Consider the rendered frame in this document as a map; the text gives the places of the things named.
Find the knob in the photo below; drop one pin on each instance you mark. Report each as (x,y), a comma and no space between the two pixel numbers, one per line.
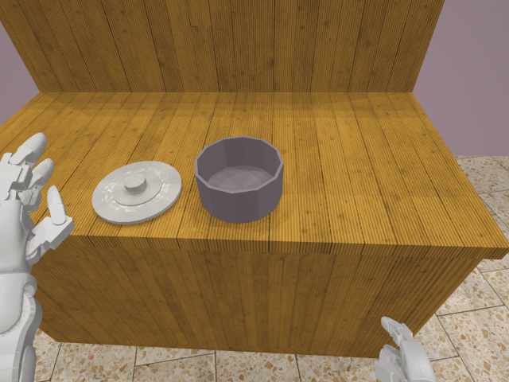
(134,182)

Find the pot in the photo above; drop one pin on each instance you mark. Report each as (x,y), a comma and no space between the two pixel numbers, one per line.
(239,178)

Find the robot left forearm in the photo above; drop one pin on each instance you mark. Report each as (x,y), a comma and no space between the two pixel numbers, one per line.
(20,318)

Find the table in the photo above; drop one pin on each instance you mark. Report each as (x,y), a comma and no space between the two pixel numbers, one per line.
(376,217)

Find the robot left hand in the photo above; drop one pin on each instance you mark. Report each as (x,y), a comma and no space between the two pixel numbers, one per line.
(20,194)

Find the lid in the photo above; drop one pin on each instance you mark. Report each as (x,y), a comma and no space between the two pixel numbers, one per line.
(113,203)

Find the robot right hand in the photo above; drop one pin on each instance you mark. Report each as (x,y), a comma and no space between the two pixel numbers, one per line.
(409,364)

